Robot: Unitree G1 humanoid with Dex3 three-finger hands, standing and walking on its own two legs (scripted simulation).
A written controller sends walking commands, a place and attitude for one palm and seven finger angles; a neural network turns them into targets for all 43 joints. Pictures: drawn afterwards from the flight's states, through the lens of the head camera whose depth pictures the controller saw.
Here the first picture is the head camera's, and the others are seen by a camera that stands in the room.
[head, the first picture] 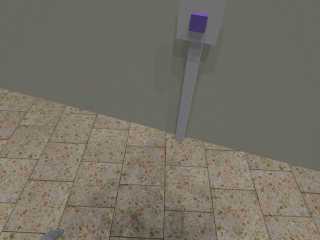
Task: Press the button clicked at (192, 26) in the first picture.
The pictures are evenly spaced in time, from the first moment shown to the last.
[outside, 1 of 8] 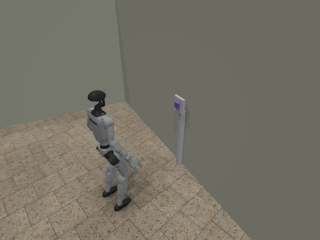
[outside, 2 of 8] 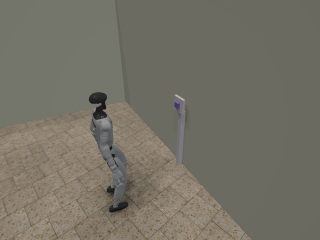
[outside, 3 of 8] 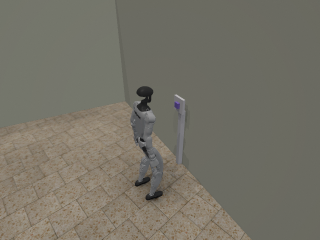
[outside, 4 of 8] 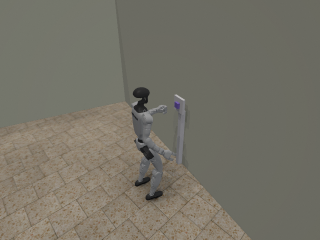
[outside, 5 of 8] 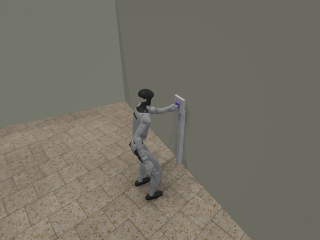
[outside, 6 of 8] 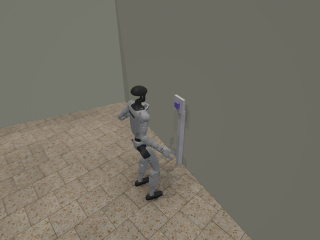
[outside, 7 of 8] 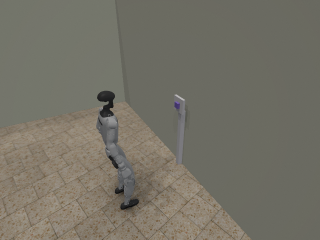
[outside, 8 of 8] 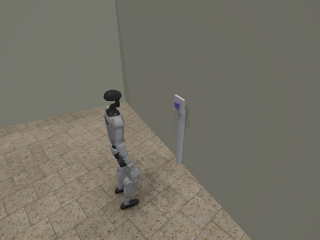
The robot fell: no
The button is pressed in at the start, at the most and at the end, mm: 0 12 0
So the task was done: yes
